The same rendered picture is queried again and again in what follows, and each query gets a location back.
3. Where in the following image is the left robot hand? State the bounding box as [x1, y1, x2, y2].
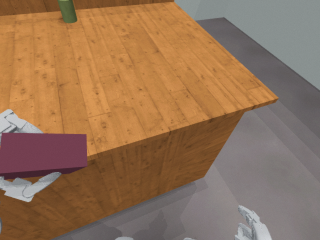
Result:
[0, 109, 62, 202]

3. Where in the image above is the right robot hand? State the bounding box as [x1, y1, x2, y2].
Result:
[235, 205, 273, 240]

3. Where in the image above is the table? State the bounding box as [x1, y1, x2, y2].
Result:
[0, 0, 279, 240]

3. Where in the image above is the sponge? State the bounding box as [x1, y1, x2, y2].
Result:
[0, 132, 88, 180]

